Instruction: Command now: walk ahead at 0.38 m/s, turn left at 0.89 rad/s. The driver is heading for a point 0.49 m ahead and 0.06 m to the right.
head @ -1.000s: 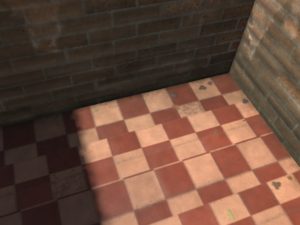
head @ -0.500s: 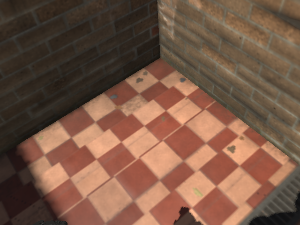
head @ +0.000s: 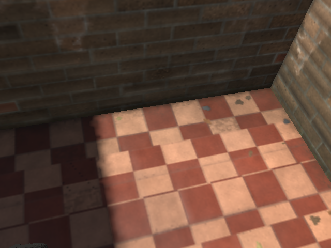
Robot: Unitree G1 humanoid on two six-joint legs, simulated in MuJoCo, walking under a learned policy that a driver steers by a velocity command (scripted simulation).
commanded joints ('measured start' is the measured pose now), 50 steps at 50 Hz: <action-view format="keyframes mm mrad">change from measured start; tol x32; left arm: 1 -122 107 27 -88 1 -70 -20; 15 -216 72 -21 -120 -13 -137 -56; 21 465 199 26 22 9 -135 -46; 50 173 28 -90 -3 60 29 86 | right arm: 1 33 -168 -33 -79 -15 -36 -32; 50 -235 -93 39 -12 -80 -90 -23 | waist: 1 -18 135 -36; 18 44 221 -73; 21 166 -292 -414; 31 -3 -36 53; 39 -158 -22 -249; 41 18 431 -558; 50 65 84 -237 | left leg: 1 255 259 -467 -336 -325 169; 17 184 266 -342 -210 308 117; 19 6 164 -223 211 621 60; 22 -683 35 -148 916 -129 -16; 38 122 -34 12 -28 506 -33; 41 703 414 -542 48 1215 250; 50 -135 246 -190 -185 626 142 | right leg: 1 -295 -12 85 -124 184 3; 18 187 49 -61 -578 307 -65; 21 929 -360 846 -783 -458 -289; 31 187 -102 15 -897 922 -180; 39 351 -39 -2 -387 886 -32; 40 106 52 4 -66 74 7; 42 -64 64 158 283 -206 27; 50 258 -50 67 -206 13 78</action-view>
